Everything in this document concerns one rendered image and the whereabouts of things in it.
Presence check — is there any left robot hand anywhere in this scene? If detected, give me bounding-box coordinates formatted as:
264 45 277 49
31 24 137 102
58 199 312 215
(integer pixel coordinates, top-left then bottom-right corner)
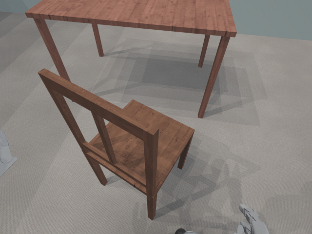
0 130 17 177

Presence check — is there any right robot hand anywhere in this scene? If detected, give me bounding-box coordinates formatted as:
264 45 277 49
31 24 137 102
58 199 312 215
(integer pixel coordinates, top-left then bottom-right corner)
234 204 269 234

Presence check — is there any table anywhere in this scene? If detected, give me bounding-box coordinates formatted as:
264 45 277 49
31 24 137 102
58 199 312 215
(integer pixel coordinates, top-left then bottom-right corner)
25 0 237 118

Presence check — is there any chair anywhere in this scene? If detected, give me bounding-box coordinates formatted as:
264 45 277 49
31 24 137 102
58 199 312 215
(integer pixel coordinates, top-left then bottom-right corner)
38 68 195 220

